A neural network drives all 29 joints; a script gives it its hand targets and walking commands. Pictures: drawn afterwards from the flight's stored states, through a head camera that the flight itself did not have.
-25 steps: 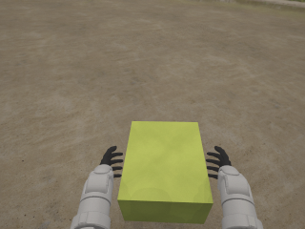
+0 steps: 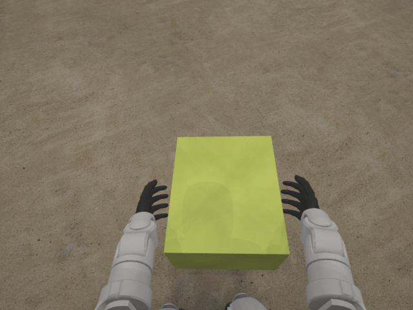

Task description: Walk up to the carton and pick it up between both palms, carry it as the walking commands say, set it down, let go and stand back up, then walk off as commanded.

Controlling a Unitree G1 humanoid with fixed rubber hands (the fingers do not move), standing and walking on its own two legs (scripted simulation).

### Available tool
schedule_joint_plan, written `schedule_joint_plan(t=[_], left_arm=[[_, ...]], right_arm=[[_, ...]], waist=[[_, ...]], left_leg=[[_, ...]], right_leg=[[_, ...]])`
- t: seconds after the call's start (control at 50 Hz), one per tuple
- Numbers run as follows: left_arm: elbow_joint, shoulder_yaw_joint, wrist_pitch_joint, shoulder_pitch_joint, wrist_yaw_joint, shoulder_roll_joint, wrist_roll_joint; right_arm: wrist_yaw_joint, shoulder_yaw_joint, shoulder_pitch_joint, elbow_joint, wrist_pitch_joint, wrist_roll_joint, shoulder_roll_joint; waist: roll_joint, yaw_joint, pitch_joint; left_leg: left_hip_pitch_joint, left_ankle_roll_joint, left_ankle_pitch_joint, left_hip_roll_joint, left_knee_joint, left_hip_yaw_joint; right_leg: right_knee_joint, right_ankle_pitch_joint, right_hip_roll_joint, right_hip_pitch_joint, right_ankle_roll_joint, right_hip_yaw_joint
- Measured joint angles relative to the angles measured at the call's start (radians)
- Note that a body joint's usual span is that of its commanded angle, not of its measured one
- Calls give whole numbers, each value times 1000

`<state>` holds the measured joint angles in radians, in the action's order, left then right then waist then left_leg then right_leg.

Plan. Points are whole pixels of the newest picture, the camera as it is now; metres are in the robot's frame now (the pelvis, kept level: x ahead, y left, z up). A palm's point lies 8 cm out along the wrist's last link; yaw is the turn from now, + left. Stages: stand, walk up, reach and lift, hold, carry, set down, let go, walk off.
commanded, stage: set down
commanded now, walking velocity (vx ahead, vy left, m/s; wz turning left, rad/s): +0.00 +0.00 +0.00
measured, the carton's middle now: (224, 200) +0.38 -0.07 -0.14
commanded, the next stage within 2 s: none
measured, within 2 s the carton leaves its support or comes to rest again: neither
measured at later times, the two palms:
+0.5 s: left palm (152, 215) +0.35 +0.11 -0.13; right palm (291, 209) +0.33 -0.22 -0.11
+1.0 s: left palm (164, 218) +0.37 +0.09 -0.21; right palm (284, 215) +0.34 -0.23 -0.20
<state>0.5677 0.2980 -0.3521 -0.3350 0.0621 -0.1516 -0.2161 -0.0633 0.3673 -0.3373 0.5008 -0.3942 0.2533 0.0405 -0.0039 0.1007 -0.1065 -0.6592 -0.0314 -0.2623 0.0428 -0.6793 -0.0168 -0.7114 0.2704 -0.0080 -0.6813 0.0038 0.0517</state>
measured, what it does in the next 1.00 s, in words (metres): lowers itself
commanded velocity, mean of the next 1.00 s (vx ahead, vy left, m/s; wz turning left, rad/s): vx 0.00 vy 0.00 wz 0.00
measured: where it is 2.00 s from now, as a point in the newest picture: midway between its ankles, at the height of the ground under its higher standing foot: outside the picture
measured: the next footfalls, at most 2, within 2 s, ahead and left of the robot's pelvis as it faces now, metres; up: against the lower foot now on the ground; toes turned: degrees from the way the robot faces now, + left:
none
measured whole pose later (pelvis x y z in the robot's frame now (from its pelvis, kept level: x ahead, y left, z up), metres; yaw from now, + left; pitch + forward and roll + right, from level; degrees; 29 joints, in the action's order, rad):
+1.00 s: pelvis -0.05 +0.01 -0.15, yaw +0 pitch +38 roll +0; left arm 0.69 0.32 -0.34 -0.74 0.19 -0.09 -0.15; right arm 0.02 0.40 -0.75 0.71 -0.35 0.14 -0.09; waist -0.04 0.09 -0.26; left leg -1.62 -0.03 -0.43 0.06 -1.38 -0.01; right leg -1.38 0.42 -0.04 -1.63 0.02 0.05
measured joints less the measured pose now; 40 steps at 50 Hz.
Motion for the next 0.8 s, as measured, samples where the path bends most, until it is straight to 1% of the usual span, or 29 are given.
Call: schedule_joint_plan(t=[0.06,0.14,0.22,0.3,0.36,0.4,0.46,0.52,0.56,0.58,0.6,0.62,0.74,0.8], left_arm=[[18,15,21,-29,-12,18,-2],[49,35,25,-84,-34,50,7],[93,55,22,-151,-51,80,2],[125,71,24,-204,-43,90,-13],[125,80,33,-224,-36,80,-29],[115,84,42,-223,-42,71,-33],[78,63,46,-200,-41,62,-13],[51,45,44,-191,-15,53,6],[37,33,46,-190,23,43,22],[27,26,46,-190,50,39,33],[16,17,45,-190,74,35,41],[13,16,47,-194,87,31,45],[33,3,37,-258,117,28,68],[51,12,32,-300,131,29,65]], right_arm=[[12,13,-37,20,17,-2,11],[41,12,-78,22,12,-16,25],[62,18,-127,42,8,-16,29],[65,38,-165,57,12,-11,33],[53,53,-183,66,28,0,25],[48,56,-188,66,39,2,17],[39,57,-184,64,57,-4,7],[26,57,-191,68,65,-24,-8],[18,54,-199,71,70,-35,-19],[16,50,-205,71,73,-42,-23],[18,47,-210,72,76,-50,-26],[24,47,-215,74,80,-55,-28],[96,41,-272,104,80,-84,-55],[101,48,-316,143,82,-88,-72]], waist=[[-4,1,-5],[-10,-2,-3],[-16,-10,-10],[-21,-14,-30],[-22,-15,-51],[-24,-15,-67],[-22,-12,-93],[-21,-12,-108],[-23,-7,-117],[-24,-3,-119],[-23,0,-123],[-22,1,-128],[-22,2,-149],[-23,0,-160]], left_leg=[[-72,9,-3,-5,-41,13],[-152,17,-15,-14,-102,27],[-229,24,-33,-6,-165,52],[-306,20,-53,2,-220,65],[-369,25,-57,7,-248,63],[-416,24,-61,10,-268,61],[-485,20,-69,15,-298,57],[-553,17,-82,16,-342,51],[-599,15,-90,20,-373,49],[-621,13,-94,22,-388,47],[-643,12,-96,23,-402,44],[-664,11,-100,23,-417,41],[-786,4,-127,25,-528,27],[-844,2,-139,24,-580,17]], right_leg=[[-38,5,-6,-68,-9,-14],[-90,14,-16,-143,-17,-29],[-141,25,-26,-215,-22,-35],[-190,38,-32,-290,-22,-35],[-221,47,-28,-353,-19,-34],[-239,51,-26,-400,-16,-32],[-268,59,-22,-467,-10,-29],[-308,70,-22,-534,-5,-25],[-337,77,-20,-578,-2,-24],[-352,81,-19,-600,0,-23],[-366,84,-19,-622,2,-20],[-382,86,-19,-644,4,-18],[-490,112,-21,-766,13,-9],[-544,123,-24,-826,16,-2]])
